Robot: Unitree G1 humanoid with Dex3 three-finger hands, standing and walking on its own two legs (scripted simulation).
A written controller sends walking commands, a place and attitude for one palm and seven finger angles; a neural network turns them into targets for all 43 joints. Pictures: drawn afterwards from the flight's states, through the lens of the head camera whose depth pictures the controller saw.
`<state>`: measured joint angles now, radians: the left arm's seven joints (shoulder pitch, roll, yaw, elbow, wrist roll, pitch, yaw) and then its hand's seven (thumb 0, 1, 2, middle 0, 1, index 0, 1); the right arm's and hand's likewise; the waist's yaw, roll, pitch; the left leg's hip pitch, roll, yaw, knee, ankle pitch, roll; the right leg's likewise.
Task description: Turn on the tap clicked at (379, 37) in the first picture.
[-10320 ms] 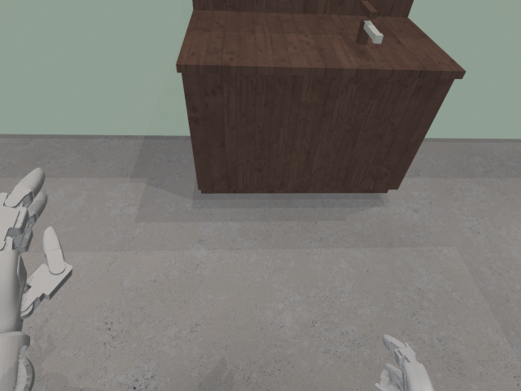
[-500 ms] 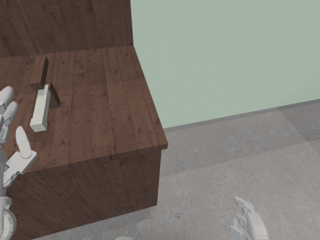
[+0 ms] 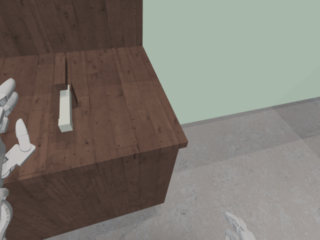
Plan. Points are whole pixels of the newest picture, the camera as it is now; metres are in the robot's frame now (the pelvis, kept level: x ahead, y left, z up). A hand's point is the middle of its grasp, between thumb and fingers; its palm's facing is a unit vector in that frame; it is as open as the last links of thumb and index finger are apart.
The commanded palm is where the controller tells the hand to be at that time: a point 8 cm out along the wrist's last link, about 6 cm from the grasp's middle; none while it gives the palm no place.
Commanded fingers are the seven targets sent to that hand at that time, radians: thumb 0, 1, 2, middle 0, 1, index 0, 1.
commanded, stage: come to a stop and stand still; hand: left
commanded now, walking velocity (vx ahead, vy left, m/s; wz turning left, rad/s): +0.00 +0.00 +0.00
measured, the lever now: (65, 124) +0.36 +0.29 +0.06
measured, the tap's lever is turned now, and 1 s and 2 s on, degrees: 0 0 0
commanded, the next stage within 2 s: look again from close up in 0.12 s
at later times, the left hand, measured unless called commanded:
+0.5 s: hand (56, 133) +0.26 +0.24 +0.17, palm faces +0.39 -0.85 -0.34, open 7.4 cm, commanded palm +0.20 +0.27 +0.18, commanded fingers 0.00 0.90 0.90 -0.20 -0.30 -0.20 -0.30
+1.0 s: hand (61, 118) +0.29 +0.23 +0.18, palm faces +0.40 -0.84 -0.38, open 7.4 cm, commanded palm +0.21 +0.26 +0.18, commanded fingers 0.00 0.90 0.90 -0.20 -0.30 -0.20 -0.30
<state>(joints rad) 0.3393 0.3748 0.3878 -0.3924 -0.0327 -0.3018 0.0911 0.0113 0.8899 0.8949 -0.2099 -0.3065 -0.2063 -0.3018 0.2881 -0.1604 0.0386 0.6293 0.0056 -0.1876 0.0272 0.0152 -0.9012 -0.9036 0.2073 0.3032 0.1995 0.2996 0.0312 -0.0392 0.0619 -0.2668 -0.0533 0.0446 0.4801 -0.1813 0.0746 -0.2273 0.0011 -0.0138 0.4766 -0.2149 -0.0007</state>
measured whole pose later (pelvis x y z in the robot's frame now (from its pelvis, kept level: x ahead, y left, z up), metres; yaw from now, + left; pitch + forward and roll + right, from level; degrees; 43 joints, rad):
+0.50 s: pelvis +0.05 -0.01 +0.01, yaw +0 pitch +0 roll -1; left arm 0.41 0.35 0.35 -0.45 -0.04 -0.22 0.10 0.01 0.89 0.89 -0.21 -0.31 -0.20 -0.30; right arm 0.18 -0.20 0.02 0.58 0.00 -0.13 -0.02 0.01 -0.90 -0.90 0.21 0.30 0.20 0.30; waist 0.03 -0.03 0.03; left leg -0.22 -0.03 0.03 0.45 -0.23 0.05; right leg -0.16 0.02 -0.02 0.39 -0.23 -0.01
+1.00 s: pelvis +0.04 -0.02 +0.00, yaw -1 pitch +1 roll -1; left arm 0.31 0.38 0.40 -0.40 -0.05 -0.22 0.10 0.01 0.90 0.90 -0.20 -0.31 -0.20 -0.30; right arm 0.19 -0.22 0.00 0.57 0.01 -0.13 0.02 0.01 -0.90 -0.90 0.21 0.30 0.20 0.30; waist 0.02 0.00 0.06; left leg -0.25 -0.02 0.05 0.47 -0.23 0.05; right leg -0.21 0.04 0.00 0.43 -0.24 -0.02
